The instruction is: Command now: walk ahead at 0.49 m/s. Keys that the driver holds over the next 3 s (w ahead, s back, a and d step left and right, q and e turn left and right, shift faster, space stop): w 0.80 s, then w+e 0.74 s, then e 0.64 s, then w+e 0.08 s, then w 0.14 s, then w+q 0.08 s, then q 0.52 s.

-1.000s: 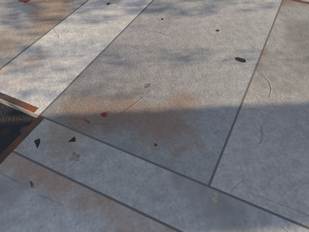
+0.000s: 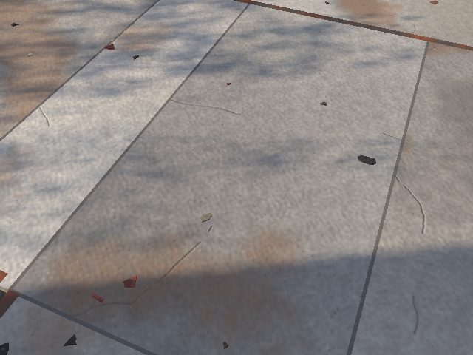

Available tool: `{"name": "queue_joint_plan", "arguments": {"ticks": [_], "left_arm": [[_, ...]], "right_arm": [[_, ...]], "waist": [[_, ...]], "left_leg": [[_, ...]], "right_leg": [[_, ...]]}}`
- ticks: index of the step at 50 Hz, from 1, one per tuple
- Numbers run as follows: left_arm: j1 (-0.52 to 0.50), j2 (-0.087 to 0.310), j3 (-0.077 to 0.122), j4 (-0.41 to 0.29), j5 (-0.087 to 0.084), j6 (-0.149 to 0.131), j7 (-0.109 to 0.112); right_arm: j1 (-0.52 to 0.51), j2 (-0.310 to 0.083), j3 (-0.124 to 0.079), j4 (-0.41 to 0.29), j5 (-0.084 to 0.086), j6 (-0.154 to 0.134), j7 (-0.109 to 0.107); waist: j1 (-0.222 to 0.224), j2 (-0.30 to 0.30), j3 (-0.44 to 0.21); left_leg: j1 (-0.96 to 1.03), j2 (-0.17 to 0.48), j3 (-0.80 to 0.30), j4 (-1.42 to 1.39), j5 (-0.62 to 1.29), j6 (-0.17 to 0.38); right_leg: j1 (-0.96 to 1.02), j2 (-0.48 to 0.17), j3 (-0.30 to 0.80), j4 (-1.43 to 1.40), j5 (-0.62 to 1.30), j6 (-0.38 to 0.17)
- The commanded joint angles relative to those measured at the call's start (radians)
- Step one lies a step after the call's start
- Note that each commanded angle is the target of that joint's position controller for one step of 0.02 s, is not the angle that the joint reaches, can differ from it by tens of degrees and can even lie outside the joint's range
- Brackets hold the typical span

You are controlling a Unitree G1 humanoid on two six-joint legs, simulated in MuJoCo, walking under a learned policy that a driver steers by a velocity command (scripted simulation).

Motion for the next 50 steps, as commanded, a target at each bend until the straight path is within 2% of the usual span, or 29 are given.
{"name": "queue_joint_plan", "arguments": {"ticks": [1,5,8,10,12,13,14,15,16,17,18,19,20,21,23,26,32,36,39,41,42,43,44,45,46,47,48,49,50], "left_arm": [[0.033,0.045,0.013,-0.043,0.012,0.003,0.007],[-0.126,0.029,0.006,-0.084,0.002,-0.008,-0.006],[-0.212,0.033,0.002,-0.112,-0.008,-0.011,-0.023],[-0.244,0.045,0.003,-0.132,-0.01,-0.017,-0.037],[-0.216,0.067,0.011,-0.136,-0.01,-0.026,-0.046],[-0.156,0.087,0.022,-0.123,-0.009,-0.03,-0.047],[-0.016,0.125,0.045,-0.08,-0.008,-0.033,-0.043],[0.19,0.205,0.072,-0.033,0.0,-0.034,-0.035],[0.301,0.304,0.097,-0.005,0.009,-0.025,-0.037],[0.305,0.209,0.069,-0.008,0.011,-0.027,-0.041],[0.21,0.157,0.051,-0.024,0.007,-0.029,-0.041],[0.108,0.127,0.039,-0.049,0.006,-0.028,-0.043],[0.049,0.096,0.029,-0.058,0.011,-0.026,-0.048],[0.028,0.085,0.025,-0.055,0.017,-0.028,-0.051],[0.047,0.07,0.023,-0.031,0.016,-0.032,-0.054],[0.103,0.109,0.033,0.001,0.016,-0.032,-0.039],[0.184,0.125,0.034,0.038,0.006,-0.016,-0.015],[0.246,0.13,0.038,0.077,-0.001,-0.003,-0.01],[0.244,0.143,0.047,0.09,-0.006,0.011,-0.003],[0.218,0.156,0.052,0.087,-0.006,0.018,-0.001],[0.196,0.153,0.049,0.082,-0.005,0.024,-0.003],[0.179,0.127,0.037,0.067,0.004,0.025,-0.005],[0.263,0.034,0.01,0.044,0.013,0.013,-0.012],[0.307,-0.006,-0.004,0.063,-0.007,-0.01,-0.016],[0.228,0.107,0.028,0.051,-0.038,-0.023,-0.016],[0.151,0.126,0.034,0.024,-0.045,-0.024,-0.012],[0.112,0.113,0.038,0.018,-0.035,-0.017,-0.004],[0.119,0.101,0.048,0.022,-0.025,-0.001,0.002],[0.149,0.073,0.048,0.03,-0.024,0.016,0.001]], "right_arm": [[-0.04,-0.133,-0.021,-0.055,0.002,-0.018,-0.02],[0.038,-0.162,-0.027,-0.039,0.018,-0.005,-0.035],[0.091,-0.171,-0.03,-0.017,0.026,0.006,-0.036],[0.108,-0.172,-0.033,-0.006,0.027,0.016,-0.037],[0.097,-0.184,-0.039,-0.005,0.028,0.027,-0.039],[0.077,-0.19,-0.04,-0.009,0.027,0.032,-0.04],[0.062,-0.173,-0.033,-0.015,0.021,0.038,-0.039],[0.055,-0.131,-0.014,-0.04,0.005,0.037,-0.039],[0.166,-0.008,0.022,-0.049,0.007,0.013,-0.03],[0.146,-0.077,0.008,-0.037,0.022,-0.013,-0.026],[0.052,-0.16,-0.015,-0.066,0.047,-0.026,-0.022],[-0.005,-0.162,-0.016,-0.082,0.046,-0.027,-0.028],[-0.036,-0.147,-0.021,-0.086,0.029,-0.02,-0.034],[-0.02,-0.127,-0.024,-0.087,0.023,-0.006,-0.037],[0.01,-0.092,-0.023,-0.074,0.022,0.018,-0.038],[-0.071,-0.091,-0.029,-0.105,0.013,0.03,-0.042],[-0.284,-0.066,-0.023,-0.168,0.016,0.021,-0.029],[-0.391,-0.066,-0.018,-0.205,0.025,0.013,-0.011],[-0.414,-0.079,-0.019,-0.228,0.027,0.002,0.007],[-0.341,-0.111,-0.035,-0.215,0.025,-0.004,0.009],[-0.221,-0.142,-0.055,-0.181,0.023,-0.006,0.004],[-0.028,-0.199,-0.081,-0.128,0.019,-0.007,-0.006],[0.13,-0.304,-0.106,-0.102,-0.005,-0.004,-0.017],[0.147,-0.263,-0.091,-0.094,0.0,0.001,-0.014],[0.079,-0.195,-0.071,-0.103,0.008,-0.002,-0.015],[-0.009,-0.153,-0.058,-0.12,0.011,-0.004,-0.017],[-0.085,-0.117,-0.047,-0.125,0.007,-0.009,-0.013],[-0.128,-0.086,-0.039,-0.124,0.001,-0.015,-0.011],[-0.143,-0.077,-0.038,-0.115,-0.007,-0.017,-0.009]], "waist": [[0.046,0.079,0.055],[-0.011,0.079,0.055],[-0.044,0.088,0.073],[-0.045,0.093,0.081],[-0.017,0.106,0.066],[0.023,0.114,0.035],[0.09,0.102,-0.045],[0.165,0.025,-0.198],[0.135,-0.241,-0.326],[0.148,-0.203,-0.354],[0.126,-0.137,-0.216],[0.092,-0.061,-0.141],[0.066,-0.006,-0.078],[0.033,-0.044,-0.059],[0.011,-0.047,-0.037],[0.017,-0.017,0.002],[0.072,-0.022,0.05],[0.103,-0.022,0.092],[0.087,-0.028,0.095],[0.038,-0.048,0.045],[-0.03,-0.048,-0.022],[-0.11,-0.023,-0.144],[-0.105,0.176,-0.32],[-0.092,0.318,-0.434],[-0.092,0.225,-0.29],[-0.063,0.172,-0.171],[-0.027,0.107,-0.092],[0.007,0.123,-0.051],[0.031,0.147,-0.033]], "left_leg": [[-0.105,0.279,-0.208,-0.205,0.061,0.172],[-0.019,0.266,-0.161,-0.188,0.074,0.128],[0.068,0.296,-0.165,-0.155,0.047,0.122],[0.138,0.328,-0.179,-0.116,0.046,0.113],[0.179,0.35,-0.192,-0.059,0.096,0.097],[0.179,0.34,-0.179,0.011,0.219,0.082],[0.155,0.287,-0.136,0.177,0.377,0.058],[-0.006,0.222,-0.074,0.475,0.299,0.021],[-0.438,0.043,-0.015,0.863,-0.133,-0.056],[-0.559,0.053,-0.178,1.01,-0.417,-0.038],[-0.628,0.111,-0.183,1.049,-0.345,-0.015],[-0.595,0.168,-0.151,1.013,-0.246,-0.013],[-0.56,0.199,-0.137,0.956,-0.178,-0.017],[-0.495,0.228,-0.14,0.903,-0.136,-0.023],[-0.443,0.233,-0.124,0.855,-0.099,-0.038],[-0.531,0.239,-0.116,0.74,0.005,-0.061],[-0.537,0.205,-0.082,0.407,0.229,-0.07],[-0.554,0.185,-0.072,0.296,0.207,-0.056],[-0.531,0.173,-0.069,0.247,0.118,-0.024],[-0.369,0.13,-0.037,0.224,0.056,0.001],[-0.196,0.094,-0.011,0.205,0.055,0.02],[0.097,0.137,-0.058,0.233,0.082,0.056],[0.516,0.409,-0.426,0.222,0.017,0.172],[0.617,0.531,-0.778,0.052,-0.099,0.247],[0.488,0.497,-0.671,0.023,-0.16,0.189],[0.331,0.467,-0.512,0.001,-0.137,0.142],[0.175,0.425,-0.399,-0.045,-0.086,0.115],[0.079,0.384,-0.304,-0.084,-0.049,0.089],[0.015,0.361,-0.242,-0.115,-0.026,0.079]], "right_leg": [[-0.02,-0.041,0.001,-0.144,0.158,0.027],[0.013,0.005,-0.037,-0.428,0.299,0.035],[0.02,0.025,-0.047,-0.528,0.273,0.035],[0.016,0.033,-0.042,-0.577,0.209,0.015],[0.079,0.05,-0.053,-0.619,0.129,-0.014],[0.173,0.076,-0.076,-0.64,0.102,-0.031],[0.353,0.109,-0.099,-0.66,0.095,-0.057],[0.654,-0.017,0.041,-0.641,0.111,-0.121],[1.033,-0.248,0.49,-0.727,-0.049,-0.276],[1.044,-0.27,0.673,-0.834,-0.106,-0.274],[0.922,-0.241,0.526,-0.838,-0.075,-0.222],[0.776,-0.203,0.386,-0.857,0.029,-0.195],[0.655,-0.159,0.294,-0.897,0.095,-0.182],[0.576,-0.131,0.231,-0.929,0.139,-0.176],[0.512,-0.089,0.146,-0.969,0.214,-0.178],[0.526,-0.089,0.089,-0.995,0.322,-0.186],[0.575,-0.067,0.014,-1.029,0.257,-0.155],[0.681,-0.104,0.011,-1.002,0.24,-0.154],[0.755,-0.142,0.015,-0.943,0.306,-0.139],[0.75,-0.136,0.014,-0.851,0.515,-0.12],[0.717,-0.098,-0.005,-0.716,0.659,-0.103],[0.575,-0.04,-0.034,-0.489,0.61,-0.072],[0.201,0.097,-0.091,-0.085,0.201,-0.009],[0.008,0.192,0.037,0.144,-0.371,0.005],[-0.077,0.13,0.105,0.23,-0.337,-0.012],[-0.091,0.072,0.068,0.212,-0.244,-0.023],[-0.044,0.03,0.052,0.151,-0.16,-0.021],[0.012,-0.002,0.055,0.094,-0.105,-0.022],[0.068,-0.016,0.057,0.072,-0.071,-0.023]]}}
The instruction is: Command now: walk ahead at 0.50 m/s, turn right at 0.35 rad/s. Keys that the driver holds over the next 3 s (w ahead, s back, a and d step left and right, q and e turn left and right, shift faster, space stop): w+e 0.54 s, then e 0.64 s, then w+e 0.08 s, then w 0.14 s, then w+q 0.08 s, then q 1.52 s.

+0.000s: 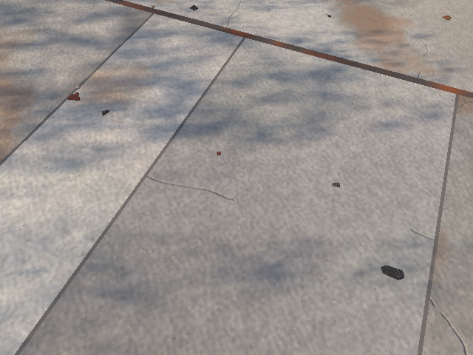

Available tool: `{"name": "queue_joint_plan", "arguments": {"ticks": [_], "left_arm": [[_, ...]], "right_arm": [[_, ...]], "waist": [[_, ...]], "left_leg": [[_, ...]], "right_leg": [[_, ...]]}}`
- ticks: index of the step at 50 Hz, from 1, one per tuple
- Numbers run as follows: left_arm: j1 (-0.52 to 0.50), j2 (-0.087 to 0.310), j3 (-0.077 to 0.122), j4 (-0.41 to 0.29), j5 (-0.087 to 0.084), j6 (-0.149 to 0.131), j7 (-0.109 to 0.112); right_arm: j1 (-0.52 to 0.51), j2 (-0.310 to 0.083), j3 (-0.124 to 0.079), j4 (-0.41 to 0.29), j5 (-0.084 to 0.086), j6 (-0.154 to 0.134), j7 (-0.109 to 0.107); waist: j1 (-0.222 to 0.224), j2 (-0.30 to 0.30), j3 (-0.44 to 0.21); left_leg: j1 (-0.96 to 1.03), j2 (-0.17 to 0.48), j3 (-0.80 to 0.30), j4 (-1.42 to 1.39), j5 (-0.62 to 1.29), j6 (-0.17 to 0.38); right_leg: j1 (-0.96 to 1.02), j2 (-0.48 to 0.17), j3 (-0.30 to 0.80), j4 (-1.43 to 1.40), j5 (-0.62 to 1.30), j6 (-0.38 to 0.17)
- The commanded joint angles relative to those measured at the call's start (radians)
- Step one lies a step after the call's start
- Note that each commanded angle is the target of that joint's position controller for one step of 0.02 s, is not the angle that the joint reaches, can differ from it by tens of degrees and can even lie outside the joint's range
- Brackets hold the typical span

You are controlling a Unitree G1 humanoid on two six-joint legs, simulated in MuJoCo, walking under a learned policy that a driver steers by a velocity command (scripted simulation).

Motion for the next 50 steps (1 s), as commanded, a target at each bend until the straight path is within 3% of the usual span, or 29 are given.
{"name": "queue_joint_plan", "arguments": {"ticks": [1,4,7,10,13,16,19,20,21,22,23,24,25,26,27,28,30,33,36,39,42,43,44,45,46,47,48,49,50], "left_arm": [[0.051,0.042,0.026,-0.046,0.0,0.018,0.007],[0.0,0.039,0.034,-0.075,0.004,0.039,0.01],[-0.078,0.04,0.039,-0.108,0.012,0.035,0.001],[-0.171,0.026,0.031,-0.141,0.016,0.03,-0.019],[-0.277,0.009,0.019,-0.191,0.018,0.029,-0.039],[-0.343,0.006,0.014,-0.243,0.014,0.03,-0.059],[-0.301,0.045,0.031,-0.27,0.012,0.035,-0.073],[-0.224,0.075,0.046,-0.261,0.009,0.037,-0.074],[-0.088,0.122,0.072,-0.232,0.006,0.037,-0.069],[0.078,0.202,0.111,-0.191,0.009,0.042,-0.049],[0.088,0.309,0.127,-0.181,0.006,0.041,-0.034],[0.117,0.272,0.107,-0.212,0.024,0.024,-0.039],[0.095,0.202,0.088,-0.206,0.032,0.012,-0.041],[0.028,0.157,0.076,-0.215,0.022,0.004,-0.041],[-0.054,0.126,0.065,-0.235,0.02,0.001,-0.042],[-0.11,0.1,0.053,-0.258,0.026,0.0,-0.038],[-0.124,0.124,0.055,-0.27,0.029,0.0,-0.027],[-0.092,0.178,0.069,-0.27,0.03,0.01,-0.004],[-0.063,0.175,0.07,-0.272,0.017,0.04,0.013],[-0.041,0.168,0.068,-0.272,0.015,0.061,0.022],[-0.067,0.155,0.065,-0.292,0.018,0.071,0.034],[-0.097,0.149,0.062,-0.306,0.016,0.072,0.036],[-0.115,0.128,0.055,-0.322,0.019,0.071,0.035],[-0.11,0.073,0.036,-0.351,0.036,0.066,0.034],[0.088,0.049,0.029,-0.351,0.025,0.063,0.031],[0.155,0.161,0.047,-0.317,0.02,0.07,0.023],[0.056,0.221,0.067,-0.312,0.013,0.088,0.024],[-0.007,0.217,0.07,-0.319,0.015,0.109,0.03],[-0.038,0.208,0.071,-0.331,0.019,0.126,0.036]], "right_arm": [[0.03,-0.069,-0.016,-0.01,-0.012,-0.018,-0.001],[0.056,-0.106,-0.028,0.015,-0.017,-0.023,-0.015],[0.085,-0.119,-0.031,0.03,-0.02,-0.016,-0.033],[0.104,-0.137,-0.033,0.033,-0.014,-0.008,-0.046],[0.168,-0.153,-0.038,0.052,-0.005,0.007,-0.053],[0.202,-0.168,-0.046,0.061,0.006,0.03,-0.054],[0.161,-0.208,-0.057,0.043,0.017,0.047,-0.059],[0.144,-0.223,-0.061,0.036,0.019,0.054,-0.062],[0.116,-0.232,-0.062,0.027,0.025,0.059,-0.063],[0.107,-0.225,-0.057,0.011,0.021,0.053,-0.063],[0.172,-0.063,-0.013,-0.039,-0.018,0.028,-0.046],[0.13,-0.096,-0.009,-0.072,0.02,-0.024,-0.03],[0.018,-0.144,-0.023,-0.104,0.055,-0.051,-0.02],[0.001,-0.142,-0.02,-0.106,0.051,-0.061,-0.021],[0.006,-0.144,-0.027,-0.091,0.027,-0.058,-0.029],[0.022,-0.163,-0.039,-0.087,0.015,-0.043,-0.033],[0.042,-0.152,-0.045,-0.1,-0.001,-0.011,-0.036],[-0.023,-0.108,-0.032,-0.134,-0.016,0.012,-0.048],[-0.107,-0.089,-0.02,-0.164,-0.01,0.019,-0.042],[-0.174,-0.109,-0.022,-0.196,0.001,0.027,-0.032],[-0.152,-0.155,-0.037,-0.203,-0.004,0.018,-0.026],[-0.116,-0.162,-0.041,-0.197,-0.007,0.009,-0.026],[-0.064,-0.178,-0.046,-0.189,-0.018,0.0,-0.029],[0.011,-0.234,-0.056,-0.189,-0.039,0.0,-0.039],[0.038,-0.253,-0.055,-0.189,-0.061,0.017,-0.041],[0.015,-0.208,-0.052,-0.198,-0.02,0.032,-0.041],[-0.024,-0.138,-0.034,-0.226,-0.01,0.043,-0.046],[-0.055,-0.12,-0.025,-0.23,-0.014,0.059,-0.048],[-0.083,-0.12,-0.021,-0.234,-0.014,0.072,-0.051]], "waist": [[0.004,0.14,-0.049],[0.013,0.105,-0.004],[-0.001,0.09,0.016],[-0.028,0.078,0.037],[-0.069,0.061,0.073],[-0.083,0.066,0.089],[-0.024,0.122,0.024],[0.025,0.143,-0.025],[0.106,0.138,-0.097],[0.182,0.073,-0.183],[0.075,-0.201,-0.231],[0.095,-0.141,-0.395],[0.12,-0.071,-0.283],[0.079,-0.011,-0.19],[0.03,0.046,-0.133],[-0.005,0.044,-0.101],[-0.041,0.048,-0.082],[-0.035,0.016,-0.07],[0.002,-0.048,-0.106],[0.03,-0.076,-0.119],[0.007,-0.095,-0.118],[-0.019,-0.101,-0.122],[-0.046,-0.08,-0.15],[-0.058,0.049,-0.253],[0.031,0.316,-0.364],[0.042,0.283,-0.388],[0.003,0.184,-0.28],[-0.001,0.121,-0.218],[0.001,0.116,-0.161]], "left_leg": [[0.148,0.264,-0.235,-0.32,0.046,0.119],[0.143,0.261,-0.127,-0.349,0.159,0.127],[0.199,0.257,-0.055,-0.354,0.216,0.118],[0.238,0.25,0.016,-0.361,0.235,0.1],[0.339,0.281,0.053,-0.342,0.269,0.098],[0.449,0.311,0.085,-0.281,0.367,0.093],[0.469,0.312,0.133,-0.121,0.794,0.064],[0.46,0.307,0.143,0.0,0.937,0.053],[0.404,0.281,0.157,0.187,0.955,0.03],[0.198,0.235,0.156,0.468,0.715,-0.016],[-0.257,0.044,0.107,0.833,-0.268,-0.073],[-0.408,-0.037,-0.156,0.995,-0.441,-0.067],[-0.506,0.021,-0.202,0.978,-0.35,-0.038],[-0.485,0.069,-0.199,0.886,-0.257,-0.019],[-0.412,0.104,-0.193,0.796,-0.208,-0.024],[-0.336,0.124,-0.192,0.742,-0.184,-0.037],[-0.262,0.122,-0.176,0.664,-0.178,-0.074],[-0.229,0.067,-0.132,0.465,-0.062,-0.115],[-0.153,0.005,-0.123,0.244,0.132,-0.114],[-0.128,-0.028,-0.147,0.124,0.182,-0.113],[-0.108,-0.028,-0.191,0.033,0.114,-0.09],[-0.059,-0.022,-0.186,-0.025,0.144,-0.073],[0.058,0.022,-0.193,-0.092,0.285,-0.043],[0.288,0.212,-0.342,-0.05,0.614,0.03],[0.531,0.461,-0.665,-0.04,0.87,0.243],[0.496,0.506,-0.765,-0.06,0.608,0.285],[0.411,0.42,-0.609,-0.07,0.45,0.238],[0.312,0.353,-0.498,-0.097,0.309,0.194],[0.218,0.315,-0.439,-0.131,0.206,0.179]], "right_leg": [[-0.149,-0.103,0.055,0.01,0.105,-0.011],[-0.232,-0.104,0.072,-0.045,0.208,-0.002],[-0.308,-0.09,0.079,-0.185,0.342,0.011],[-0.3,-0.08,0.018,-0.345,0.438,0.012],[-0.342,-0.076,-0.033,-0.445,0.428,0.001],[-0.367,-0.06,-0.086,-0.503,0.334,-0.019],[-0.193,0.022,-0.176,-0.524,0.194,-0.067],[-0.082,0.063,-0.199,-0.525,0.148,-0.09],[0.113,0.103,-0.205,-0.593,0.192,-0.125],[0.413,0.069,-0.083,-0.661,0.226,-0.173],[0.729,-0.19,0.427,-0.708,0.18,-0.322],[0.843,-0.31,0.803,-0.876,0.096,-0.424],[0.793,-0.275,0.661,-0.898,0.165,-0.357],[0.649,-0.227,0.504,-0.889,0.245,-0.311],[0.496,-0.184,0.403,-0.898,0.334,-0.276],[0.386,-0.155,0.332,-0.911,0.476,-0.258],[0.27,-0.136,0.267,-0.914,0.703,-0.254],[0.17,-0.072,0.156,-0.887,0.886,-0.224],[0.149,-0.017,0.127,-0.839,0.809,-0.157],[0.187,-0.032,0.203,-0.791,0.658,-0.123],[0.26,-0.052,0.323,-0.703,0.553,-0.11],[0.264,-0.037,0.341,-0.653,0.519,-0.096],[0.235,0.013,0.325,-0.56,0.464,-0.063],[0.108,0.094,0.233,-0.321,0.218,-0.013],[-0.127,0.228,0.155,-0.087,-0.407,0.044],[-0.192,0.127,0.152,0.062,-0.363,0.077],[-0.23,0.09,0.117,0.123,-0.278,0.105],[-0.234,0.065,0.083,0.128,-0.208,0.118],[-0.224,0.045,0.071,0.122,-0.159,0.125]]}}
Over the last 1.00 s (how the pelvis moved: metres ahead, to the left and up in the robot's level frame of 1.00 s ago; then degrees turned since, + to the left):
0.55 -0.01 -0.01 -3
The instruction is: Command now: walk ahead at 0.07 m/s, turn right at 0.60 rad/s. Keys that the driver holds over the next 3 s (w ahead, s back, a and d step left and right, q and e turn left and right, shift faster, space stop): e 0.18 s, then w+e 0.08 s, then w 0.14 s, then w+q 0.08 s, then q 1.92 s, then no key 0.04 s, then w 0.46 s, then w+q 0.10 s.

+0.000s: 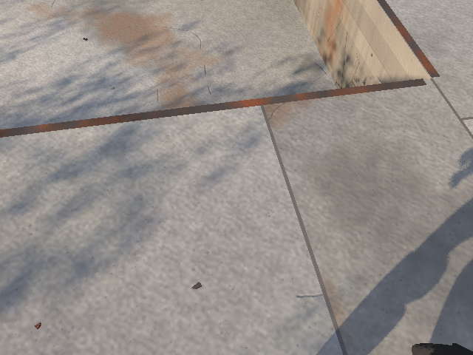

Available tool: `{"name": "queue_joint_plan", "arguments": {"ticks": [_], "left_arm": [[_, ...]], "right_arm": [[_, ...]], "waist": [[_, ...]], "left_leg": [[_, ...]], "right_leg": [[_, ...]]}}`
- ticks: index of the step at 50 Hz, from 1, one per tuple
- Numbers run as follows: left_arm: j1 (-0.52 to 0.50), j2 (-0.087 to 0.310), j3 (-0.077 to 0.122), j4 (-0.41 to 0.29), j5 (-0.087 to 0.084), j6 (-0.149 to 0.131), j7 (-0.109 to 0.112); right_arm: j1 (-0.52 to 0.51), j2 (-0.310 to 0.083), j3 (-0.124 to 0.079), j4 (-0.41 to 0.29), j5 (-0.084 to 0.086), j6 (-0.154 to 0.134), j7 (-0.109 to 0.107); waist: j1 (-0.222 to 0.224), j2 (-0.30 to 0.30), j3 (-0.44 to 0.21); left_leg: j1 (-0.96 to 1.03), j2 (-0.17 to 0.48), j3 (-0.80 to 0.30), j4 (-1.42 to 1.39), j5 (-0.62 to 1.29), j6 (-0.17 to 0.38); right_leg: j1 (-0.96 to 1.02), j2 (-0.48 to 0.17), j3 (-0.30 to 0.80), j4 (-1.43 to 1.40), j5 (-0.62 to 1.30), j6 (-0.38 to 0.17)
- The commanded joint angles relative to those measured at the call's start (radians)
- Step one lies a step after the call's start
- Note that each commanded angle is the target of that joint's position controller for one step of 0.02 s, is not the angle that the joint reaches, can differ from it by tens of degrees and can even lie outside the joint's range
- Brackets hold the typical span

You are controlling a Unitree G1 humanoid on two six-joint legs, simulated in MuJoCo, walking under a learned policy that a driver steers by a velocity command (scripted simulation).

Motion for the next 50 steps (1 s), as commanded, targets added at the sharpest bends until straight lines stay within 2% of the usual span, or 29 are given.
{"name": "queue_joint_plan", "arguments": {"ticks": [1,2,4,9,13,15,16,17,18,19,20,22,23,26,29,32,35,37,38,39,40,41,42,43,44,45,46,48,50], "left_arm": [[0.061,0.126,0.04,-0.06,-0.002,0.034,0.006],[0.069,0.095,0.033,-0.067,-0.005,0.038,0.004],[0.056,0.061,0.023,-0.084,-0.005,0.033,0.005],[-0.003,0.059,0.013,-0.121,0.003,0.026,-0.012],[0.03,0.084,0.024,-0.111,0.002,0.026,-0.039],[0.125,0.07,0.028,-0.056,0.006,0.021,-0.049],[0.205,0.069,0.033,-0.012,0.006,0.017,-0.046],[0.283,0.114,0.043,0.009,0.007,0.009,-0.034],[0.248,0.249,0.06,-0.031,0.015,-0.007,-0.03],[0.201,0.206,0.05,-0.046,0.041,-0.037,-0.03],[0.137,0.169,0.034,-0.049,0.038,-0.061,-0.027],[0.083,0.11,0.013,-0.049,0.018,-0.079,-0.025],[0.092,0.1,0.007,-0.043,0.021,-0.086,-0.022],[0.137,0.086,0.003,-0.016,0.038,-0.097,-0.015],[0.132,0.095,0.006,-0.003,0.045,-0.092,-0.007],[0.138,0.112,0.01,0.017,0.035,-0.085,-0.001],[0.134,0.133,0.02,0.027,0.016,-0.066,0.008],[0.105,0.147,0.026,0.017,0.005,-0.052,0.02],[0.086,0.153,0.029,0.009,0.001,-0.046,0.027],[0.069,0.148,0.025,0.001,-0.002,-0.044,0.03],[0.089,0.136,0.018,-0.012,0.013,-0.057,0.027],[0.186,0.006,-0.02,-0.045,0.074,-0.076,0.008],[0.2,0.066,-0.019,-0.033,0.043,-0.091,-0.011],[0.098,0.125,-0.003,-0.049,0.003,-0.092,-0.019],[0.036,0.124,-0.004,-0.067,0.006,-0.084,-0.012],[0.007,0.12,-0.002,-0.067,0.022,-0.07,0.001],[0.011,0.122,0.002,-0.077,0.03,-0.055,0.008],[0.049,0.073,-0.01,-0.072,0.032,-0.04,0.011],[0.059,0.055,-0.017,-0.066,0.035,-0.04,0.017]], "right_arm": [[0.0,-0.127,-0.027,-0.07,-0.002,0.025,-0.014],[-0.004,-0.137,-0.031,-0.068,-0.007,0.028,-0.016],[0.01,-0.143,-0.036,-0.061,-0.005,0.031,-0.021],[0.014,-0.187,-0.053,-0.057,0.006,0.045,-0.025],[0.027,-0.231,-0.071,-0.044,0.044,0.047,-0.009],[0.026,-0.211,-0.065,-0.029,0.06,0.048,-0.003],[0.029,-0.164,-0.053,-0.02,0.055,0.048,0.002],[0.004,-0.069,-0.024,-0.035,0.036,0.042,0.021],[-0.036,-0.077,-0.028,-0.087,0.028,0.019,0.031],[-0.111,-0.159,-0.049,-0.102,0.052,-0.005,0.032],[-0.079,-0.188,-0.06,-0.089,0.064,-0.014,0.035],[-0.002,-0.178,-0.061,-0.023,0.033,-0.014,0.033],[0.013,-0.167,-0.06,-0.006,0.029,-0.011,0.036],[0.026,-0.125,-0.048,0.018,0.037,-0.005,0.044],[-0.001,-0.088,-0.032,0.006,0.038,-0.001,0.051],[-0.059,-0.068,-0.019,-0.029,0.034,0.004,0.065],[-0.081,-0.089,-0.022,-0.067,0.033,0.005,0.084],[-0.034,-0.114,-0.032,-0.075,0.027,0.001,0.096],[0.034,-0.138,-0.043,-0.064,0.027,-0.002,0.097],[0.143,-0.174,-0.062,-0.04,0.026,-0.007,0.089],[0.245,-0.241,-0.082,-0.034,0.024,-0.006,0.067],[0.266,-0.334,-0.092,-0.044,0.015,0.001,0.045],[0.285,-0.288,-0.078,-0.065,0.013,0.004,0.044],[0.217,-0.243,-0.072,-0.086,0.021,0.012,0.041],[0.151,-0.198,-0.06,-0.095,0.04,0.02,0.033],[0.109,-0.173,-0.05,-0.107,0.048,0.03,0.026],[0.08,-0.172,-0.049,-0.114,0.042,0.038,0.021],[0.05,-0.188,-0.057,-0.124,0.022,0.047,0.018],[0.062,-0.214,-0.069,-0.124,0.021,0.052,0.009]], "waist": [[-0.01,0.125,-0.13],[-0.005,0.146,-0.112],[-0.016,0.169,-0.123],[-0.039,0.178,-0.173],[-0.023,0.203,-0.156],[0.025,0.164,-0.146],[0.05,0.107,-0.133],[0.07,-0.108,-0.098],[0.047,-0.251,-0.019],[0.067,-0.163,0.018],[0.018,-0.157,0.049],[-0.013,-0.142,0.02],[-0.015,-0.129,0.01],[-0.008,-0.073,0.001],[0.008,-0.079,0.007],[0.035,-0.085,0.026],[0.041,-0.091,0.021],[0.013,-0.109,-0.026],[-0.019,-0.114,-0.07],[-0.077,-0.08,-0.133],[-0.122,0.008,-0.226],[-0.035,0.287,-0.356],[-0.085,0.223,-0.548],[-0.106,0.139,-0.429],[-0.087,0.067,-0.298],[-0.063,0.014,-0.212],[-0.028,0.028,-0.159],[0.006,0.096,-0.124],[0.001,0.122,-0.16]], "left_leg": [[0.227,0.289,-0.269,-0.192,0.102,0.193],[0.181,0.255,-0.202,-0.218,0.084,0.186],[0.206,0.255,-0.144,-0.233,0.114,0.204],[0.245,0.316,-0.08,-0.238,0.111,0.221],[0.182,0.337,-0.067,-0.285,-0.282,0.17],[0.093,0.304,-0.025,-0.232,-0.422,0.12],[0.009,0.251,0.036,-0.122,-0.484,0.072],[-0.192,0.147,0.149,0.219,-0.487,-0.013],[-0.489,0.029,0.094,0.438,-0.5,-0.042],[-0.514,0.077,-0.039,0.518,-0.401,-0.017],[-0.525,0.1,-0.059,0.519,-0.274,0.0],[-0.464,0.126,-0.055,0.483,-0.115,-0.018],[-0.423,0.122,-0.044,0.49,-0.045,-0.027],[-0.374,0.103,-0.035,0.451,0.074,-0.047],[-0.261,0.073,-0.027,0.308,0.146,-0.06],[-0.186,0.058,0.009,0.182,0.17,-0.051],[-0.203,0.041,0.043,0.124,0.06,-0.024],[-0.141,0.007,0.077,0.097,-0.029,0.007],[-0.061,-0.024,0.093,0.066,-0.045,0.026],[0.093,-0.06,0.097,-0.03,0.057,0.056],[0.362,0.046,-0.062,-0.049,0.382,0.119],[0.709,0.334,-0.445,0.067,0.926,0.315],[0.777,0.418,-0.661,-0.027,0.721,0.443],[0.68,0.357,-0.54,-0.073,0.528,0.394],[0.542,0.3,-0.448,-0.106,0.369,0.332],[0.394,0.262,-0.402,-0.143,0.273,0.294],[0.26,0.227,-0.372,-0.175,0.213,0.276],[0.118,0.174,-0.317,-0.197,0.227,0.254],[0.104,0.162,-0.305,-0.18,0.273,0.25]], "right_leg": [[-0.153,-0.115,-0.026,0.137,0.09,0.041],[-0.118,-0.115,-0.056,0.09,0.12,0.039],[-0.107,-0.123,-0.087,-0.008,0.14,0.04],[-0.011,-0.168,-0.117,-0.229,0.199,0.021],[0.12,-0.15,-0.184,-0.41,0.203,-0.046],[0.291,-0.108,-0.225,-0.593,0.25,-0.1],[0.402,-0.091,-0.211,-0.668,0.211,-0.127],[0.511,-0.279,0.094,-0.83,0.011,-0.2],[0.492,-0.486,0.498,-0.952,-0.124,-0.347],[0.413,-0.497,0.536,-1.037,-0.201,-0.37],[0.409,-0.464,0.452,-1.035,-0.134,-0.324],[0.426,-0.386,0.255,-1.016,0.066,-0.244],[0.416,-0.361,0.186,-1.024,0.157,-0.224],[0.429,-0.328,0.016,-1.005,0.499,-0.194],[0.382,-0.297,-0.134,-0.97,0.746,-0.168],[0.372,-0.316,-0.185,-0.94,0.835,-0.168],[0.46,-0.352,-0.187,-0.846,0.976,-0.174],[0.495,-0.359,-0.19,-0.731,1.163,-0.161],[0.496,-0.348,-0.195,-0.637,1.252,-0.145],[0.461,-0.305,-0.227,-0.475,1.243,-0.11],[0.27,-0.245,-0.244,-0.227,0.968,-0.044],[-0.111,-0.066,-0.221,0.144,-0.08,0.032],[-0.179,-0.029,0.004,0.324,-0.148,0.043],[-0.247,-0.084,0.021,0.326,-0.058,0.029],[-0.274,-0.12,-0.002,0.255,0.021,0.024],[-0.248,-0.145,-0.013,0.178,0.07,0.028],[-0.181,-0.155,-0.014,0.096,0.099,0.028],[-0.081,-0.137,-0.053,-0.064,0.11,0.036],[-0.037,-0.118,-0.063,-0.174,0.138,0.05]]}}
Over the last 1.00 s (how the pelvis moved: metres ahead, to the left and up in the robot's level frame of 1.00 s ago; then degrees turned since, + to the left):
0.47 -0.10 -0.01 -35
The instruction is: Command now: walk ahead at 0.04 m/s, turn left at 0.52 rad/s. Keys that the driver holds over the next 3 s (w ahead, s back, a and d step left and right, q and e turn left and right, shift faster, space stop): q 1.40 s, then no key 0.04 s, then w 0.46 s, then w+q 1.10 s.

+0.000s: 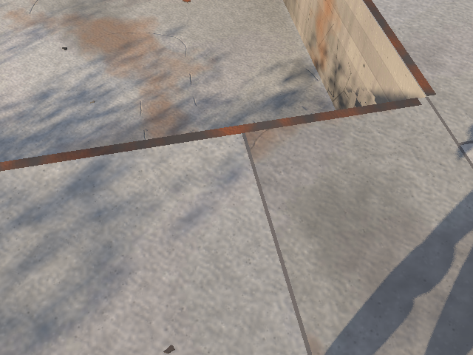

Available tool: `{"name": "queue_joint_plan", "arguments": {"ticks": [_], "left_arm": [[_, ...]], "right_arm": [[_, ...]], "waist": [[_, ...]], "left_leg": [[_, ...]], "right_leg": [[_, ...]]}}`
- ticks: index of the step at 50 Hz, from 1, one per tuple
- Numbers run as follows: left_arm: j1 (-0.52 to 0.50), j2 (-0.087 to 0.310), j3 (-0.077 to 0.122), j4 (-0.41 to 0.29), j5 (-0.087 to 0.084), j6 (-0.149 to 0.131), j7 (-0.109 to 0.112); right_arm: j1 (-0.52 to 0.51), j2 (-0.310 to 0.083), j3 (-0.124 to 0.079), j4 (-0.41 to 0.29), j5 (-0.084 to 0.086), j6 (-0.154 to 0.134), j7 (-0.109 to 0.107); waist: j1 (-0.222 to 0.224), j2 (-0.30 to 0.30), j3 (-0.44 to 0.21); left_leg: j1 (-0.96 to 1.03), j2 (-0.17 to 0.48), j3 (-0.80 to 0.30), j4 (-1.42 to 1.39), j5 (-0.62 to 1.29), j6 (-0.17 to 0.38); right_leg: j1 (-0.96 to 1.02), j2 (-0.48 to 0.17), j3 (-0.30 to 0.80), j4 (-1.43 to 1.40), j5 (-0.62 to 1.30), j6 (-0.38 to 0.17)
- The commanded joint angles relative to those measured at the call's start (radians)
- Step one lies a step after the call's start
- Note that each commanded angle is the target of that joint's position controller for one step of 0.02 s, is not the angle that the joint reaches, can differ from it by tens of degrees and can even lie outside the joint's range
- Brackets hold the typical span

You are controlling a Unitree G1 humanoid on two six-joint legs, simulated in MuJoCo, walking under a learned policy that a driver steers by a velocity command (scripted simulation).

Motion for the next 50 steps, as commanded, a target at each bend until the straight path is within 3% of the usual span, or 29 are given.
{"name": "queue_joint_plan", "arguments": {"ticks": [1,5,7,9,10,11,12,13,14,15,16,18,20,23,27,29,30,31,32,33,34,35,36,37,38,40,43,46,50], "left_arm": [[0.113,0.071,0.02,-0.031,0.004,0.002,0.01],[0.061,0.083,0.025,-0.048,-0.006,0.002,-0.002],[0.049,0.086,0.03,-0.057,-0.011,-0.009,-0.011],[0.085,0.082,0.039,-0.049,-0.014,-0.022,-0.019],[0.104,0.113,0.052,-0.047,-0.008,-0.025,-0.017],[0.118,0.193,0.07,-0.063,0.014,-0.02,-0.008],[0.083,0.24,0.083,-0.057,0.051,-0.011,-0.015],[0.04,0.179,0.068,-0.091,0.052,-0.015,-0.013],[-0.003,0.132,0.056,-0.099,0.037,-0.015,-0.008],[-0.032,0.111,0.049,-0.109,0.021,-0.014,-0.005],[-0.043,0.101,0.045,-0.108,0.006,-0.012,-0.001],[-0.025,0.099,0.043,-0.102,0.009,-0.002,0.007],[0.022,0.114,0.051,-0.087,0.012,0.01,0.014],[0.034,0.154,0.07,-0.077,0.006,0.019,0.011],[0.014,0.18,0.084,-0.065,-0.014,0.019,-0.005],[-0.011,0.18,0.086,-0.056,-0.034,0.019,-0.008],[0.007,0.159,0.082,-0.041,-0.04,0.019,-0.008],[0.054,0.118,0.073,-0.024,-0.026,0.017,-0.012],[0.042,0.041,0.043,-0.079,0.036,0.015,-0.02],[-0.077,0.093,0.057,-0.107,0.019,0.008,-0.009],[-0.104,0.129,0.068,-0.105,-0.007,0.012,-0.002],[-0.091,0.133,0.074,-0.091,-0.008,0.016,0.005],[-0.077,0.132,0.077,-0.073,0.002,0.02,0.013],[-0.056,0.131,0.079,-0.069,0.007,0.022,0.015],[-0.04,0.122,0.078,-0.063,0.006,0.019,0.011],[-0.028,0.1,0.072,-0.055,-0.003,0.015,0.004],[-0.069,0.075,0.059,-0.064,-0.005,0.011,0.0],[-0.089,0.076,0.056,-0.069,-0.01,0.005,-0.011],[-0.08,0.089,0.061,-0.07,-0.02,-0.01,-0.026]], "right_arm": [[-0.032,-0.163,-0.048,-0.077,0.001,0.002,-0.019],[-0.042,-0.165,-0.05,-0.091,0.01,0.027,-0.03],[-0.037,-0.161,-0.049,-0.095,0.01,0.035,-0.029],[-0.047,-0.149,-0.044,-0.102,0.018,0.044,-0.03],[-0.023,-0.122,-0.035,-0.1,0.02,0.046,-0.032],[0.019,-0.058,-0.019,-0.104,0.01,0.044,-0.029],[0.001,-0.084,-0.03,-0.144,0.014,0.027,-0.025],[0.022,-0.165,-0.056,-0.118,0.005,0.02,-0.025],[0.042,-0.18,-0.067,-0.091,0.016,0.028,-0.025],[0.072,-0.158,-0.065,-0.064,0.016,0.043,-0.031],[0.079,-0.139,-0.061,-0.062,0.013,0.054,-0.032],[0.047,-0.093,-0.046,-0.081,0.022,0.062,-0.027],[-0.015,-0.07,-0.034,-0.114,0.025,0.06,-0.023],[-0.044,-0.047,-0.02,-0.142,0.019,0.056,-0.007],[-0.02,-0.072,-0.028,-0.149,0.021,0.064,0.009],[0.033,-0.067,-0.034,-0.134,0.022,0.067,0.016],[0.08,-0.073,-0.042,-0.115,0.02,0.066,0.013],[0.117,-0.126,-0.06,-0.11,0.019,0.063,0.003],[0.132,-0.262,-0.086,-0.136,0.01,0.056,-0.014],[0.149,-0.246,-0.076,-0.148,-0.033,0.031,-0.002],[0.113,-0.216,-0.064,-0.14,-0.037,0.013,0.001],[0.058,-0.187,-0.057,-0.134,-0.016,0.006,-0.006],[0.019,-0.154,-0.045,-0.14,0.005,0.009,-0.014],[-0.011,-0.146,-0.039,-0.142,0.014,0.014,-0.021],[-0.014,-0.14,-0.035,-0.143,0.01,0.019,-0.027],[0.0,-0.137,-0.033,-0.137,0.002,0.022,-0.036],[0.023,-0.156,-0.04,-0.128,0.008,0.026,-0.044],[0.018,-0.175,-0.047,-0.13,0.007,0.032,-0.043],[0.001,-0.18,-0.049,-0.134,0.012,0.039,-0.03]], "waist": [[0.039,0.109,-0.191],[0.014,0.146,-0.191],[0.006,0.166,-0.181],[0.035,0.173,-0.175],[0.039,0.147,-0.173],[0.014,-0.045,-0.189],[-0.012,-0.328,-0.13],[-0.006,-0.225,-0.129],[-0.02,-0.151,-0.118],[-0.029,-0.11,-0.112],[-0.023,-0.108,-0.1],[-0.001,-0.127,-0.086],[0.04,-0.157,-0.098],[0.06,-0.178,-0.134],[0.053,-0.202,-0.143],[0.014,-0.189,-0.143],[-0.003,-0.161,-0.149],[-0.002,-0.029,-0.154],[0.032,0.333,-0.15],[-0.065,0.277,-0.203],[-0.049,0.189,-0.156],[-0.016,0.154,-0.12],[-0.001,0.127,-0.115],[0.019,0.137,-0.116],[0.028,0.144,-0.132],[0.026,0.137,-0.155],[0.003,0.139,-0.148],[-0.009,0.161,-0.134],[-0.012,0.178,-0.132]], "left_leg": [[0.076,0.235,-0.253,-0.126,0.217,0.193],[0.052,0.214,-0.32,-0.125,-0.065,0.145],[0.073,0.211,-0.367,-0.102,-0.107,0.127],[0.07,0.186,-0.383,-0.045,-0.102,0.089],[0.024,0.147,-0.365,0.014,-0.157,0.046],[-0.088,0.055,-0.242,0.24,-0.379,-0.02],[-0.255,-0.048,-0.074,0.453,-0.53,-0.063],[-0.251,0.02,-0.11,0.644,-0.49,-0.091],[-0.248,0.027,-0.097,0.721,-0.425,-0.107],[-0.242,0.037,-0.076,0.778,-0.376,-0.13],[-0.258,0.046,-0.064,0.823,-0.33,-0.149],[-0.249,0.061,-0.01,0.778,-0.278,-0.171],[-0.259,0.081,0.014,0.67,-0.277,-0.185],[-0.162,0.115,0.045,0.504,-0.326,-0.175],[-0.021,0.106,0.108,0.313,-0.314,-0.132],[0.081,0.087,0.138,0.123,-0.195,-0.086],[0.181,0.061,0.142,0.009,-0.109,-0.055],[0.337,0.125,0.012,-0.059,0.079,-0.01],[0.495,0.42,-0.39,-0.037,0.512,0.134],[0.393,0.499,-0.482,-0.078,0.475,0.292],[0.357,0.441,-0.394,-0.094,0.375,0.265],[0.329,0.38,-0.328,-0.092,0.302,0.206],[0.319,0.341,-0.294,-0.087,0.273,0.165],[0.283,0.316,-0.268,-0.087,0.302,0.155],[0.266,0.298,-0.256,-0.087,0.319,0.154],[0.282,0.282,-0.251,-0.083,0.304,0.155],[0.299,0.269,-0.287,-0.075,0.207,0.149],[0.257,0.267,-0.35,-0.072,0.105,0.155],[0.238,0.258,-0.444,-0.046,0.142,0.153]], "right_leg": [[0.094,0.013,-0.007,-0.149,0.072,0.017],[0.138,0.033,0.004,-0.286,0.157,0.013],[0.16,0.043,0.003,-0.377,0.155,0.001],[0.261,0.054,-0.018,-0.579,0.24,-0.025],[0.35,-0.008,0.021,-0.67,0.27,-0.052],[0.444,-0.247,0.228,-0.737,0.315,-0.139],[0.38,-0.391,0.473,-0.803,0.43,-0.292],[0.362,-0.391,0.443,-0.794,0.442,-0.325],[0.346,-0.331,0.325,-0.768,0.455,-0.286],[0.35,-0.272,0.231,-0.749,0.464,-0.25],[0.358,-0.253,0.177,-0.742,0.487,-0.243],[0.366,-0.212,0.079,-0.75,0.508,-0.243],[0.443,-0.23,0.057,-0.742,0.534,-0.262],[0.47,-0.268,0.026,-0.725,0.566,-0.278],[0.44,-0.301,-0.005,-0.701,0.587,-0.275],[0.415,-0.295,-0.04,-0.638,0.573,-0.235],[0.367,-0.269,-0.08,-0.574,0.52,-0.188],[0.223,-0.212,-0.164,-0.421,0.363,-0.103],[-0.112,-0.068,-0.237,-0.082,-0.196,0.009],[-0.169,-0.007,-0.055,0.081,-0.25,0.017],[-0.179,-0.022,-0.019,0.141,-0.171,0.006],[-0.187,-0.03,-0.009,0.123,-0.077,-0.002],[-0.182,-0.038,-0.001,0.101,-0.012,0.002],[-0.143,-0.029,-0.003,0.099,0.041,0.01],[-0.108,-0.012,-0.011,0.108,0.078,0.016],[-0.087,0.003,-0.012,0.05,0.118,0.022],[-0.061,0.018,-0.002,-0.128,0.139,0.027],[0.015,0.036,0.009,-0.254,0.115,0.021],[0.118,0.064,0.015,-0.392,0.078,0.001]]}}
Over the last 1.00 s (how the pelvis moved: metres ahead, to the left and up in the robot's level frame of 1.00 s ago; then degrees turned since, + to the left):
0.20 -0.06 0.00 1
